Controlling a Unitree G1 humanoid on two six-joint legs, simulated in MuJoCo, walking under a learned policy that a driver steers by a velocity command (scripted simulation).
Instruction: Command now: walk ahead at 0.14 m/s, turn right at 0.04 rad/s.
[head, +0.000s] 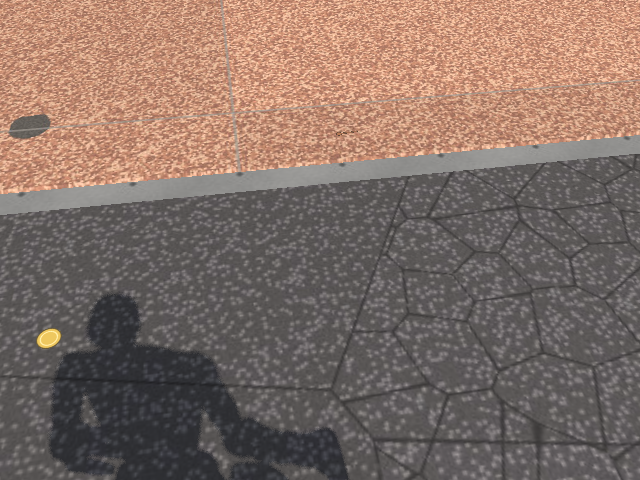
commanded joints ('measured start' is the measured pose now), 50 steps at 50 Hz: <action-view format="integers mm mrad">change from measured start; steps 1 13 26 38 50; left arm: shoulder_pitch -18 324 268 201 -186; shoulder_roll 106 175 193 114 79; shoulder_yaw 34 65 50 36 14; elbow -54 42 56 1 -116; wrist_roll -15 -11 -36 -26 -22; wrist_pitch -20 -125 -98 -89 -111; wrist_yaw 6 -31 6 4 -22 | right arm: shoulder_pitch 19 -92 -282 -38 175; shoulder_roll -143 -138 -105 -117 -197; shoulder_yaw -34 -34 -18 -40 -53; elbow -47 -158 -250 -120 -10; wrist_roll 14 49 36 -3 23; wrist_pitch -10 -100 -84 -98 -75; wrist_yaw -14 11 69 56 19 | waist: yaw -12 100 42 41 -86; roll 53 -118 -99 103 45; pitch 56 24 95 -40 63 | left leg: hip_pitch -75 -719 -311 -29 144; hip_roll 51 -12 -6 177 167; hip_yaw -92 -81 25 -282 -100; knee -137 660 -1 -413 -430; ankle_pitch -366 -234 325 75 240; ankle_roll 93 52 62 256 232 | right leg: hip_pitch -112 510 238 -307 -431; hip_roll -21 -390 -271 -186 -140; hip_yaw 42 578 87 69 3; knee -59 -258 -407 643 51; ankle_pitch -348 236 425 51 425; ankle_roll -58 -300 -132 -9 43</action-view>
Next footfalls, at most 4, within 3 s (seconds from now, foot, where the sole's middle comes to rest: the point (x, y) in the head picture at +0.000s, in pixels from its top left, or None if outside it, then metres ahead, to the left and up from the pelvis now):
0.60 left None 0.40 0.14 -0.77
1.16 right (374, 402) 0.70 -0.10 -0.77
1.66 left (263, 390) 0.72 0.15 -0.77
2.10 right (362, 368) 0.78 -0.08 -0.77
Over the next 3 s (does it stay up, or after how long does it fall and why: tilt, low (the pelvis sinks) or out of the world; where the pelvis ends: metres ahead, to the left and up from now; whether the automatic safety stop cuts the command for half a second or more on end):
stays up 0.92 0.06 0.01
